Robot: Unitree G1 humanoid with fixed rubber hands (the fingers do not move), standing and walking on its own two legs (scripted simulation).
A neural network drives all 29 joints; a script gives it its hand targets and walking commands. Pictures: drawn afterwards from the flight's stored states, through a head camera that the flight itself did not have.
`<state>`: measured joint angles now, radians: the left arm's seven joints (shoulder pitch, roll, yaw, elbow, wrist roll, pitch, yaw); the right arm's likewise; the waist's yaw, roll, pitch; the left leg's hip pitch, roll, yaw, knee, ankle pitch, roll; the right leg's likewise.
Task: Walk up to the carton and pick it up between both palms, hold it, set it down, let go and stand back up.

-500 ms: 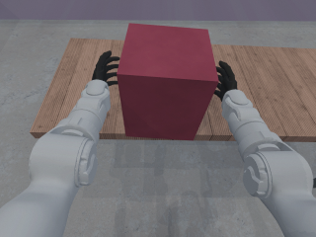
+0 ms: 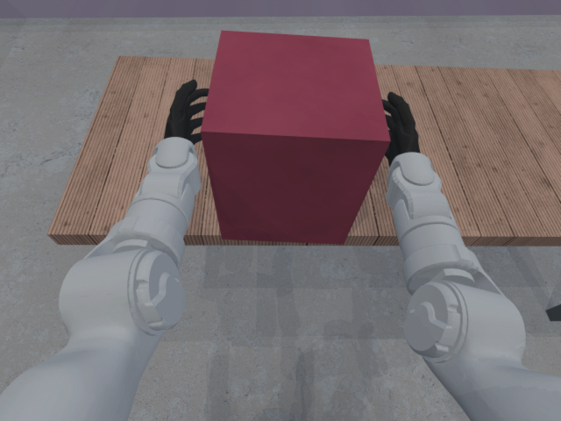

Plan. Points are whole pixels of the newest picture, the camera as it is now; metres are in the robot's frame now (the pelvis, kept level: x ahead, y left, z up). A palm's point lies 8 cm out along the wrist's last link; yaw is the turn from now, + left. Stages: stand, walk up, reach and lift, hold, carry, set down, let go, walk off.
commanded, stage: reach and lift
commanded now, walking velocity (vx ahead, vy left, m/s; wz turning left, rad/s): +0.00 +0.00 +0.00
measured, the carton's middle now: (288, 148) +0.52 -0.05 +0.06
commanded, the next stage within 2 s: none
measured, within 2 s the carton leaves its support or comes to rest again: leaves its support in 1.98 s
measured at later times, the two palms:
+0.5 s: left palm (183, 143) +0.50 +0.10 +0.10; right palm (399, 160) +0.45 -0.19 +0.10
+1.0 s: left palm (184, 147) +0.50 +0.10 +0.10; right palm (400, 169) +0.44 -0.19 +0.10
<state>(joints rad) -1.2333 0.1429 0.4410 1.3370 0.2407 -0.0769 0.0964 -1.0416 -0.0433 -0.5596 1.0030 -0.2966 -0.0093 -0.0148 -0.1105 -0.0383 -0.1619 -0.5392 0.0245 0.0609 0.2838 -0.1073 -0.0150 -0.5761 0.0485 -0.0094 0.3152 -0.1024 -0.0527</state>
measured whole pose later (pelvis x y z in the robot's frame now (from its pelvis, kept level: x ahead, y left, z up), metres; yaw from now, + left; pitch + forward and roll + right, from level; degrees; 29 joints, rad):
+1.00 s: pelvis +0.03 +0.02 +0.01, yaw -3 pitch +12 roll +0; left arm -0.97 -0.05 0.57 0.91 0.38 0.05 0.06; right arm -0.90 0.09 -0.74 0.88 -0.50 -0.12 0.03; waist -0.09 -0.01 -0.05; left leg -0.30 0.01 0.11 0.28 -0.18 0.01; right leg -0.36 0.01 -0.12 0.30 -0.14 -0.04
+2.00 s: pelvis +0.00 +0.02 +0.01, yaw -4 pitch +11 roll +1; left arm -0.97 -0.05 0.51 1.11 0.34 -0.05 0.12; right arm -0.86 -0.02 -0.68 1.08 -0.42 -0.28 -0.02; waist -0.06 0.00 -0.11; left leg -0.32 0.01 0.12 0.29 -0.15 0.01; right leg -0.39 0.01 -0.11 0.31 -0.11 -0.06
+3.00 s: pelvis -0.01 +0.03 +0.01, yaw -3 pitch -1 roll +0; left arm -0.91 -0.04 0.39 0.81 0.32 0.34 0.14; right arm -0.89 -0.03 -0.46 1.08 -0.15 -0.06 -0.08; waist -0.06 -0.03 -0.06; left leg -0.12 0.01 0.10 0.32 -0.19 0.02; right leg -0.16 0.01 -0.13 0.27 -0.11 -0.04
